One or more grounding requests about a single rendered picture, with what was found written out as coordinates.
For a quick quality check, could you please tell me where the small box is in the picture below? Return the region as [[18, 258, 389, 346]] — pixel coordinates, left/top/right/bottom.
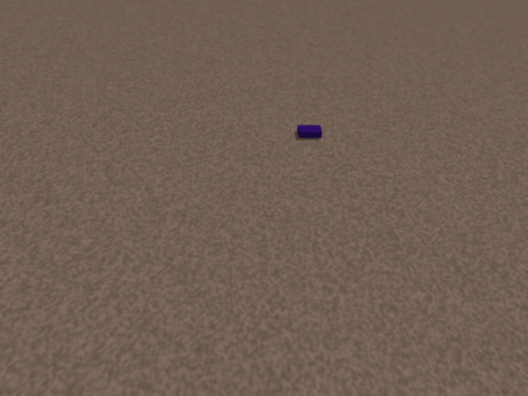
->
[[297, 125, 322, 138]]

